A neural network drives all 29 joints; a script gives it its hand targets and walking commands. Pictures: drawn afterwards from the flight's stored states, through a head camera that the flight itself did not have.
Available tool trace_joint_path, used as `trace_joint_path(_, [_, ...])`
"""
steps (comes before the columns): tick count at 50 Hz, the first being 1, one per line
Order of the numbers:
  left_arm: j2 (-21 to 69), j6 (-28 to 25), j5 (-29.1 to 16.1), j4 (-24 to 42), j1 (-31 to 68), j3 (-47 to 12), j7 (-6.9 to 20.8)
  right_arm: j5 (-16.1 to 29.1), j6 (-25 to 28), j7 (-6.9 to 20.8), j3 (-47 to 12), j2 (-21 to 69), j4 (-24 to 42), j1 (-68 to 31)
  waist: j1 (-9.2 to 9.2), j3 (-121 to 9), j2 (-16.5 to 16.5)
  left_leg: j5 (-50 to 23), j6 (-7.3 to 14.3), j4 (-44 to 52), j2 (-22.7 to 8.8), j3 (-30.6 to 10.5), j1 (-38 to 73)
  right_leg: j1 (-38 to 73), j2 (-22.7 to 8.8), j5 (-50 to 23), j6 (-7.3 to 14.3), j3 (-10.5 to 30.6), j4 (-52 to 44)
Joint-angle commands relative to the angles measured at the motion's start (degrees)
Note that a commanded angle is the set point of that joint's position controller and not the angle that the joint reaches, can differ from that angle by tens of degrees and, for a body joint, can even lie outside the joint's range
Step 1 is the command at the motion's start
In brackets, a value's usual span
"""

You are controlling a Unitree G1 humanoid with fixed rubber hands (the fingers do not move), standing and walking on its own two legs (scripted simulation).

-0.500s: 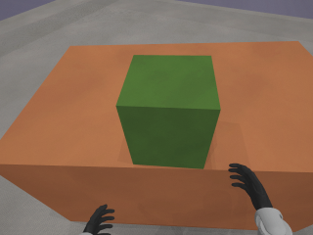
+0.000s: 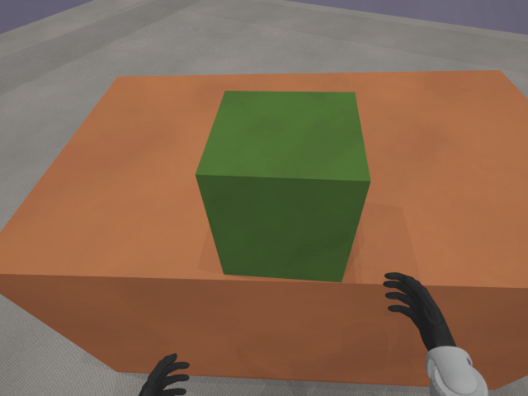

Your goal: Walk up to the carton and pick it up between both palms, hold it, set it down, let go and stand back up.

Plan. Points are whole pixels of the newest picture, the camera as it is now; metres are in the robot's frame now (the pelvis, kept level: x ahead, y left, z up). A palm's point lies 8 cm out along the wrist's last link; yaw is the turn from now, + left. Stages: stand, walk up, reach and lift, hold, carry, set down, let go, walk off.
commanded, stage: stand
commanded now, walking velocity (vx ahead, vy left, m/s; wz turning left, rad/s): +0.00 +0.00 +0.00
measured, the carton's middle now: (284, 189) +0.42 +0.00 +0.08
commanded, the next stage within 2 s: none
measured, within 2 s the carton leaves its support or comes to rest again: neither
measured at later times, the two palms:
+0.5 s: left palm out of the picture +0.13 +0.21 -0.10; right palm (434, 331) +0.22 -0.21 +0.00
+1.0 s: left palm (156, 395) +0.15 +0.21 -0.10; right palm (433, 331) +0.22 -0.21 +0.00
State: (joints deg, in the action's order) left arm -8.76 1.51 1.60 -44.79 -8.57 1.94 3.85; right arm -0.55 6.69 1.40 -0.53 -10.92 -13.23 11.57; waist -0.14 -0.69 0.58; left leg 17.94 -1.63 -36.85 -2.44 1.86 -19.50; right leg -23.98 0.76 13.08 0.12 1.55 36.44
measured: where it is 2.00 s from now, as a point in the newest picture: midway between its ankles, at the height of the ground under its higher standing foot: outside the picture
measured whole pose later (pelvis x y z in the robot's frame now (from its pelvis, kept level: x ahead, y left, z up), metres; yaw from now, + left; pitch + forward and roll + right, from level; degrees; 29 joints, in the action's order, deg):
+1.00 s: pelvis +0.00 -0.01 +0.00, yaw +1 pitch +1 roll +1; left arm -8.6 1.4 1.6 -44.3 -7.0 2.4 4.2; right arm -0.1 6.8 1.4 -1.2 -10.8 -11.6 13.5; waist 0.1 -0.8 -0.2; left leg 18.5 -2.4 -37.4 -2.5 1.1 -19.6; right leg -24.3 0.8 14.3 0.7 0.8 37.8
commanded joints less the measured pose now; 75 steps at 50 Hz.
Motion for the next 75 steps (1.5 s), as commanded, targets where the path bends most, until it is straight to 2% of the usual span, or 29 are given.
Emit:
trace_joint_path(1, [-5.09,-1.23,0.50,4.57,3.35,1.72,0.34,-0.78,-6.68,-2.00,4.44,-9.03,-5.59,1.85,0.93,1.02,5.55,11.60,2.32,13.71,-3.60,-4.56,-5.94,3.76,0.59,1.41,-1.03,-2.82,-2.65])
trace_joint_path(4, [-3.02,-1.30,0.16,4.46,2.03,0.82,0.03,-0.07,-6.18,-1.64,2.78,-4.59,-4.35,0.23,2.36,1.91,5.45,9.57,2.16,8.81,-1.71,-2.81,-0.80,-0.94,-3.25,7.23,-0.53,3.62,-9.93])
trace_joint_path(5, [-5.78,-1.15,-0.42,5.79,6.73,0.79,-0.32,-0.04,-6.10,-1.64,3.67,-6.20,-4.87,3.56,-1.52,4.17,0.34,5.23,0.81,8.58,0.02,-2.06,1.36,-5.28,-4.00,11.51,0.10,6.32,-12.44])
trace_joint_path(6, [-6.81,-1.25,0.28,6.41,6.96,1.45,-0.11,-0.47,-6.21,-1.39,2.98,-5.33,-5.87,4.22,-1.07,4.10,-0.93,5.09,1.45,7.19,-0.47,-1.35,1.93,-5.88,-3.78,11.46,0.10,5.52,-13.03])
trace_joint_path(10, [-8.18,-0.88,-0.15,5.58,2.55,1.77,0.21,-0.47,-6.49,-0.74,3.43,-6.67,-6.94,3.36,0.52,3.93,7.22,13.97,1.31,10.83,-0.91,-3.42,-3.40,-4.13,-3.13,14.09,-1.27,4.32,-9.77])
trace_joint_path(13, [-5.40,-0.90,-0.61,5.43,4.43,1.33,0.72,-0.53,-5.76,-0.67,3.54,-6.91,-5.23,0.60,1.47,2.94,2.19,14.76,2.20,13.76,-2.91,-6.30,-8.28,3.02,-0.45,5.73,-1.25,-2.02,-4.95])
trace_joint_path(14, [-4.02,-0.78,-0.30,5.33,2.34,0.62,0.49,-0.52,-5.93,-0.52,3.65,-7.08,-5.48,1.18,1.60,3.03,7.88,15.80,1.89,13.73,-1.83,-4.12,-8.88,4.69,-0.44,5.50,-0.87,-1.13,-4.16])
trace_joint_path(15, [-5.65,-0.98,0.10,4.71,0.69,1.15,0.36,-0.69,-6.55,-1.38,3.90,-7.91,-5.02,-0.89,3.52,3.69,5.88,16.36,1.95,13.42,-1.76,-5.22,-8.54,2.11,-1.82,9.54,-0.73,1.25,-7.40])
trace_joint_path(16, [-2.35,-0.85,-0.14,4.46,2.56,0.48,0.05,-1.22,-6.73,-1.47,4.73,-8.57,-4.66,-0.38,0.54,1.72,4.45,14.22,1.47,10.63,-1.21,-3.77,-4.08,-0.66,-2.12,10.34,-0.85,2.56,-9.21])
trace_joint_path(18, [-6.46,-0.97,0.13,6.21,5.30,1.37,0.26,-0.54,-6.92,-1.16,3.59,-7.42,-4.89,2.89,0.70,4.45,-3.03,14.34,1.51,9.19,-0.06,-3.32,-7.39,-1.97,-1.70,14.74,-0.51,2.63,-9.68])
trace_joint_path(20, [-5.96,-0.28,0.08,7.23,3.72,1.08,0.25,-1.29,-6.73,-0.90,3.12,-5.59,-4.13,2.94,-0.26,3.29,3.39,11.82,1.17,8.17,0.11,-2.68,0.65,-8.32,-4.03,20.52,-1.13,5.84,-13.54])
trace_joint_path(25, [-7.20,-0.76,0.49,6.20,5.01,1.88,-0.40,-0.83,-5.93,-1.00,2.88,-4.89,-5.36,4.14,0.82,2.44,-2.00,8.71,0.95,7.59,1.05,-1.06,-3.00,-2.70,-2.32,13.08,-0.78,4.06,-9.82])
trace_joint_path(26, [-4.17,-0.81,0.03,6.63,4.89,1.18,0.56,-1.37,-6.62,-1.39,3.41,-7.28,-4.86,3.69,-0.06,1.38,2.97,10.49,1.31,8.91,-1.38,-3.82,-1.25,-4.63,-3.34,14.52,-1.16,4.82,-11.98])
trace_joint_path(28, [-6.49,-0.79,-0.05,6.24,3.97,1.53,0.65,-0.85,-6.43,-0.40,4.95,-9.79,-4.28,1.22,1.11,-0.64,0.49,11.37,1.12,8.79,-0.74,-3.84,-3.61,-1.49,-2.46,14.08,-0.97,2.30,-9.09])
trace_joint_path(30, [-4.85,-0.71,0.45,5.54,1.58,0.98,0.96,-0.51,-6.44,-0.87,2.52,-4.70,-3.92,-0.23,2.64,2.12,8.27,13.35,1.19,11.90,-2.04,-5.33,-4.47,-2.36,-2.27,13.02,-0.93,2.68,-6.85])
trace_joint_path(32, [-4.96,-0.51,0.19,4.93,2.61,1.26,0.25,-0.57,-6.28,-1.28,3.25,-5.76,-3.46,-1.31,2.92,0.67,6.64,13.06,1.77,12.47,-2.61,-6.65,-5.55,1.09,-1.04,6.39,-1.49,-1.86,-3.61])
trace_joint_path(37, [-6.96,-1.44,0.70,5.79,4.78,1.90,0.88,-0.19,-6.59,-1.28,3.17,-6.17,-4.33,3.63,0.78,-0.03,0.51,9.94,0.99,8.53,-0.55,-3.80,-3.72,-1.06,-2.79,11.29,-0.76,3.82,-8.41])
trace_joint_path(41, [-5.36,-1.10,0.27,5.16,2.77,1.34,-0.05,-1.15,-6.10,-1.09,3.54,-6.44,-3.08,1.10,0.09,-1.34,5.73,4.91,1.07,5.88,-0.57,-3.19,1.06,-3.14,-3.95,11.14,-1.02,4.12,-8.81])
trace_joint_path(43, [-5.13,-0.86,-0.04,5.19,3.51,1.20,0.64,0.09,-6.20,-1.19,1.95,-2.84,-5.45,1.42,2.53,0.31,2.09,5.30,2.19,7.00,-0.50,-2.70,-2.39,0.42,-1.62,5.95,-1.14,1.30,-6.21])
trace_joint_path(44, [-6.40,-0.69,-0.16,5.33,5.19,1.71,1.03,-0.08,-6.62,-1.41,3.32,-6.20,-4.70,3.26,0.61,-0.16,0.55,4.95,0.86,6.90,-0.92,-3.00,-2.12,-0.89,-3.06,9.85,-1.22,2.66,-7.86])
trace_joint_path(47, [-4.33,-1.31,0.02,4.80,3.35,1.78,0.23,-0.33,-5.68,-1.51,2.65,-6.80,-4.12,0.78,2.92,3.95,11.84,16.22,1.66,16.40,-3.49,-6.75,-9.62,3.79,-0.64,3.39,-1.13,-2.75,-3.00])
trace_joint_path(51, [-2.95,-1.14,-0.33,4.76,7.00,0.82,0.49,0.50,-6.44,-1.32,2.75,-4.85,-3.62,2.44,1.03,3.90,1.37,11.43,0.77,12.28,-2.01,-4.16,-5.60,-0.34,-2.80,9.39,-1.05,0.61,-7.71])
trace_joint_path(52, [-2.21,-0.79,0.02,4.62,3.23,0.94,0.78,-0.17,-6.72,-1.76,3.24,-6.83,-3.06,-0.16,3.16,1.84,6.75,13.88,1.96,12.29,-1.74,-4.65,-7.61,4.55,0.57,2.70,-1.50,-2.42,-2.40])
trace_joint_path(56, [-4.06,-1.32,-0.70,4.83,5.84,0.82,-0.34,-0.31,-6.13,-2.10,2.68,-4.86,-1.88,0.21,1.98,4.59,4.21,8.13,1.15,7.92,0.30,-2.11,-1.41,-3.87,-3.73,13.34,0.01,4.32,-10.40])
trace_joint_path(57, [-4.77,-0.83,-0.38,5.47,6.34,1.29,0.14,0.16,-6.67,-1.44,3.18,-4.28,-3.19,1.64,1.08,2.01,-1.23,7.35,0.70,6.52,0.13,-2.44,-0.93,-4.68,-3.64,16.03,-0.82,4.19,-10.66])
trace_joint_path(60, [-3.29,-1.05,-0.25,5.10,4.74,0.50,0.02,-0.70,-6.13,-1.65,3.99,-6.27,-3.15,2.46,0.87,1.03,3.11,9.30,1.49,8.09,-0.28,-2.57,-0.80,-3.06,-3.77,10.75,-1.00,4.42,-10.25])
trace_joint_path(68, [-7.09,-0.69,0.31,5.62,4.12,1.90,0.01,-0.77,-6.27,-1.64,3.62,-6.49,-3.43,1.97,1.17,-0.59,0.49,9.72,1.77,8.08,-0.41,-3.20,-0.57,-3.55,-2.22,13.48,-0.99,3.73,-8.14])
trace_joint_path(70, [-3.69,-0.90,0.12,4.78,2.80,1.14,0.65,-0.83,-6.40,-1.94,3.83,-7.57,-2.77,-0.01,1.99,-2.85,9.71,13.01,2.78,12.63,-3.31,-6.61,-5.39,4.14,-0.26,4.06,-1.34,-2.03,-1.77])
trace_joint_path(75, [-4.80,-0.37,-0.19,4.76,3.60,1.38,0.81,-0.17,-7.46,-1.79,3.30,-7.11,-2.47,0.73,2.62,4.88,7.94,18.33,2.12,11.82,-1.59,-3.86,-11.54,2.23,0.31,6.80,-0.96,-1.91,-2.67])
